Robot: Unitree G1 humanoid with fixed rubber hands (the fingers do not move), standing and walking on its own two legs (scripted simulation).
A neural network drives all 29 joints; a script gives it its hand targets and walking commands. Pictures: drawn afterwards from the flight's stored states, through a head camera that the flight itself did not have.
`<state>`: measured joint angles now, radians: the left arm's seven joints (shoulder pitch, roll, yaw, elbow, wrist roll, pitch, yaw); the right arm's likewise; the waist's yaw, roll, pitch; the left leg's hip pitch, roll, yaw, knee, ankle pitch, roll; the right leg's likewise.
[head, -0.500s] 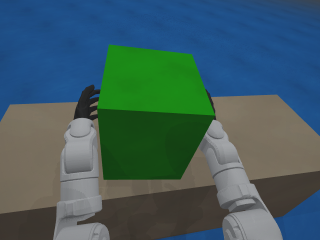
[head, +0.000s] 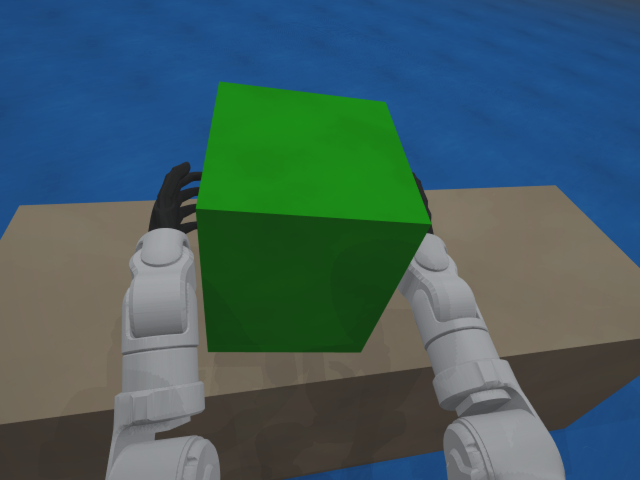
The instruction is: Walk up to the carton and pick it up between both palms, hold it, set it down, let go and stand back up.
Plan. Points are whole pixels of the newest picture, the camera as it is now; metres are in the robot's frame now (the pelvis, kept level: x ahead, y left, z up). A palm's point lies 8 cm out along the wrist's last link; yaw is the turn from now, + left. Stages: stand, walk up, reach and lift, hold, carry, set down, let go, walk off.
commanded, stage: hold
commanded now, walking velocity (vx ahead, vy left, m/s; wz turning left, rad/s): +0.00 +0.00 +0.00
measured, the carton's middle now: (295, 228) +0.37 +0.01 +0.15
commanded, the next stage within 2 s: set down in 1.78 s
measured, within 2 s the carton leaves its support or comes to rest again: neither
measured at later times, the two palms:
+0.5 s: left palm (166, 235) +0.34 +0.16 +0.16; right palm (411, 235) +0.35 -0.13 +0.16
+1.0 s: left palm (169, 232) +0.35 +0.16 +0.16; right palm (412, 231) +0.35 -0.13 +0.16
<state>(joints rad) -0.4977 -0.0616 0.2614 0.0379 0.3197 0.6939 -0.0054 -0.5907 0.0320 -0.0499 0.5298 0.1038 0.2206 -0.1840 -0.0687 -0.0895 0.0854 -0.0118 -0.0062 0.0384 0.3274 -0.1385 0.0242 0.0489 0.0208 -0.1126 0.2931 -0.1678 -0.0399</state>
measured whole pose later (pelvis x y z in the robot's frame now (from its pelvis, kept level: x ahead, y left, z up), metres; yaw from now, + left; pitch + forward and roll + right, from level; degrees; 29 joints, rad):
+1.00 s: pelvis +0.00 +0.00 +0.00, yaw +0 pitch -10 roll -1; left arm -0.49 -0.06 0.25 0.03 0.32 0.70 0.00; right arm -0.58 0.03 -0.05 0.52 0.11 0.22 -0.18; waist -0.07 -0.09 0.09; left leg -0.01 -0.01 0.04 0.33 -0.14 0.03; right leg 0.05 0.02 -0.11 0.29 -0.17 -0.04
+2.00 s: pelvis +0.00 +0.00 +0.00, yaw +0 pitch -10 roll -1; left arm -0.44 -0.09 0.25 0.01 0.34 0.63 -0.01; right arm -0.53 0.04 -0.06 0.50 0.08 0.16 -0.17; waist -0.06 -0.09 0.11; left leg -0.02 0.00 0.03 0.35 -0.16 0.02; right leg 0.05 0.02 -0.11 0.30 -0.17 -0.04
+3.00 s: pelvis +0.02 -0.01 +0.00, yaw +0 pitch -3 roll +0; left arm -0.41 -0.08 0.26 0.54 0.27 0.12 0.04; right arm -0.48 0.09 -0.24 0.84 -0.11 -0.22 -0.13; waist -0.02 -0.07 0.02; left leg -0.13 0.01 0.03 0.34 -0.16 0.01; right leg -0.06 0.04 -0.11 0.28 -0.18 -0.06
